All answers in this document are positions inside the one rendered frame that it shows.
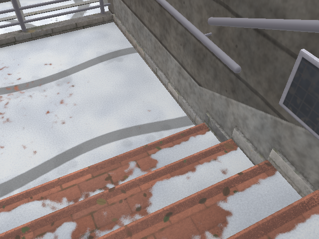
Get stairs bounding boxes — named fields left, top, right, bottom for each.
left=0, top=122, right=319, bottom=239

